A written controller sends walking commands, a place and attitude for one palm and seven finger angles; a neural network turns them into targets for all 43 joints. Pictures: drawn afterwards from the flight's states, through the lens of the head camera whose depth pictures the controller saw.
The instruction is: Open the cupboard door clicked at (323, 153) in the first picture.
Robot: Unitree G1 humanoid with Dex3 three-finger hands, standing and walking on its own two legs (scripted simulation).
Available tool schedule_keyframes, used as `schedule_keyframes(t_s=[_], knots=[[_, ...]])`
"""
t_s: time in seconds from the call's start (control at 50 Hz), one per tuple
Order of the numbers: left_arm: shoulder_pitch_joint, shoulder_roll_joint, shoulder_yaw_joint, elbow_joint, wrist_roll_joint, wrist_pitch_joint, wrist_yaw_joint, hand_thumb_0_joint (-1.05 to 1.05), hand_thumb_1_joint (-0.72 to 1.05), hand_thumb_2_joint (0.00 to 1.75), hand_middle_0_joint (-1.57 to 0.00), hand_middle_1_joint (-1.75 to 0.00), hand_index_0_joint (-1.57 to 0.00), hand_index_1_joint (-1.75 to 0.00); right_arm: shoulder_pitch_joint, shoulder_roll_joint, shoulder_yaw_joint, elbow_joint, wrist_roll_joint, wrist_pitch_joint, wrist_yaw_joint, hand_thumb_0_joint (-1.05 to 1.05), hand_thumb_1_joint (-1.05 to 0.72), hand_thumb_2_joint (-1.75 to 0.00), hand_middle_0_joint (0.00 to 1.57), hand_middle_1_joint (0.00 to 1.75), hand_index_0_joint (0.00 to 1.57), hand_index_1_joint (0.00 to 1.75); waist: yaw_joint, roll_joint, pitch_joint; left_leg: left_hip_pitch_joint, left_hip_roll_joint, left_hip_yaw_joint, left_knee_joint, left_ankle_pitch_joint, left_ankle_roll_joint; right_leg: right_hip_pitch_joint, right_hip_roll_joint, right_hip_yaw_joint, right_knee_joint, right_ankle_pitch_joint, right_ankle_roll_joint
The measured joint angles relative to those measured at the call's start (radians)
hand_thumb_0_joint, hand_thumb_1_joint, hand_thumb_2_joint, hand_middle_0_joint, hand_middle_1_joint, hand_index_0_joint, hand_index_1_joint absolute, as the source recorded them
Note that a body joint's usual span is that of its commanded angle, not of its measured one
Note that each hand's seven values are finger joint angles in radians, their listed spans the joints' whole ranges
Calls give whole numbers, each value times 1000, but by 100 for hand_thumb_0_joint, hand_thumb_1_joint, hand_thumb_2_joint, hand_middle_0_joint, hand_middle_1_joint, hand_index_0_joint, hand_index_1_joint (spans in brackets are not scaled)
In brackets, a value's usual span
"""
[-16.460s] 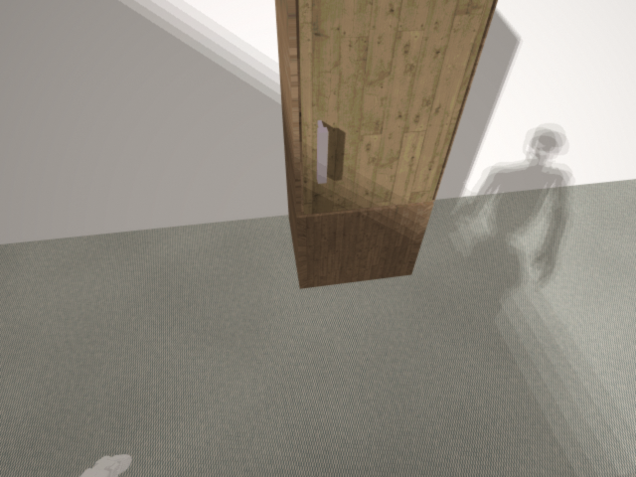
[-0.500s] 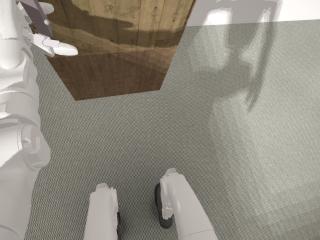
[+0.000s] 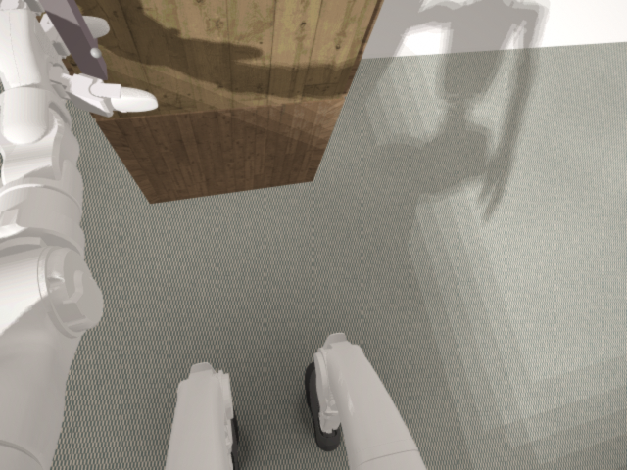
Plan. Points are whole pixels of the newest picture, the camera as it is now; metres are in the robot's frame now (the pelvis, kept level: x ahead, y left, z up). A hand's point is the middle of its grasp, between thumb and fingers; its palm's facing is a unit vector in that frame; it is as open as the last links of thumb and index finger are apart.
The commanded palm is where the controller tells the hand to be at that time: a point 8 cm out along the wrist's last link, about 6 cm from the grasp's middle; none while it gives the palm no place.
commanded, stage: close the thumb around the handle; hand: left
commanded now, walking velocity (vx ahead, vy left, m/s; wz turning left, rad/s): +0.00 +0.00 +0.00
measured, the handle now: (67, 5) +0.63 +0.19 +0.05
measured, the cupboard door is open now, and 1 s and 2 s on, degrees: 0 5 39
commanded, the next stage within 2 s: pull the door open along its arc in 0.58 s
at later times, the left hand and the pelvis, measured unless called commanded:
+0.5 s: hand (95, 54) +0.58 +0.17 +0.05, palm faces +0.08 -1.00 -0.03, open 5.9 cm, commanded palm +0.55 +0.19 +0.04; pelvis +0.00 +0.00 +0.00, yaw +0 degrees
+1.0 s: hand (103, 80) +0.55 +0.16 +0.05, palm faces +0.07 -1.00 -0.03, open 6.1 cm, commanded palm +0.49 +0.19 +0.04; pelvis +0.01 +0.00 +0.02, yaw +0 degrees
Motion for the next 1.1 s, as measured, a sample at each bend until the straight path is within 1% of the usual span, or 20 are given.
schedule_keyframes(t_s=[0.08,0.16,0.3,0.4,0.48,0.58,0.68,0.76,0.86,0.98,1.04,1.1], knots=[[4,5,7,-10,15,-21,8,-2,-33,37,-31,-122,-31,-122,0,-3,-6,-7,-5,-4,1,0,-91,-90,21,30,21,30,-8,2,-4,-8,2,1,7,-4,0,-9,2,1,6,-2,0],[22,6,8,-28,15,-29,3,-1,-16,44,-33,-124,-33,-124,3,-3,-9,-10,-4,4,4,0,-91,-90,21,30,20,30,-5,2,-3,-4,4,6,8,-8,0,-8,4,6,9,-5,1],[58,-17,10,-54,-7,-18,-4,-1,20,60,-35,-128,-35,-127,6,1,-9,-6,2,13,6,0,-91,-90,21,30,20,30,12,3,0,19,3,10,-10,-4,0,11,3,10,-3,-3,0],[56,-20,2,-39,-8,-19,8,0,48,72,-34,-128,-36,-130,1,3,-10,-2,1,6,4,0,-91,-90,21,30,21,30,12,1,-1,28,2,6,-16,-3,-3,22,3,6,-9,-4,-2],[48,-14,4,-25,-3,-32,6,0,67,80,-35,-131,-37,-132,-4,0,-11,0,-1,1,2,0,-91,-90,21,30,21,30,9,0,-2,26,3,3,-13,-5,-4,20,3,3,-6,-6,-4],[40,-13,14,-21,-3,-39,-3,0,68,80,-35,-132,-35,-133,-7,-5,-12,-2,-2,2,0,0,-91,-90,21,30,21,30,7,0,-3,19,4,1,-6,-7,-5,13,4,2,0,-8,-5],[51,-18,9,-37,-8,-33,6,0,70,80,-35,-132,-33,-134,-6,-5,-17,-3,-2,7,3,0,-91,-90,21,30,20,30,8,1,-4,19,3,4,-5,-8,-6,12,4,5,3,-9,-5],[56,-18,17,-43,-4,-30,8,0,70,80,-34,-133,-32,-135,-6,-3,-16,-3,-2,9,4,0,-91,-90,21,30,20,30,8,2,-2,22,4,4,-8,-6,-6,13,5,5,1,-8,-5],[99,-35,17,-80,-21,-30,4,0,71,78,-34,-132,-32,-135,1,1,-20,-7,3,13,7,0,-91,-90,21,30,20,30,15,3,-3,39,7,11,-20,-5,-7,26,9,12,-8,-5,-5],[219,-100,-5,-177,-59,-41,-3,0,70,75,-33,-132,-32,-135,8,5,-29,-13,18,19,14,0,-91,-90,21,30,20,30,40,2,-11,91,9,26,-56,-2,-5,69,10,25,-34,-3,-4],[302,-150,-34,-245,-85,-45,0,0,70,74,-32,-132,-32,-134,5,7,-37,-17,27,17,17,0,-91,-90,21,30,20,30,57,1,-18,126,7,33,-80,0,-3,101,9,32,-53,-3,-2],[396,-212,-78,-323,-111,-53,10,0,69,73,-32,-132,-32,-134,-3,9,-48,-23,37,11,19,0,-91,-90,21,30,20,30,78,-4,-28,166,4,41,-107,4,-2,136,6,40,-72,-3,0]])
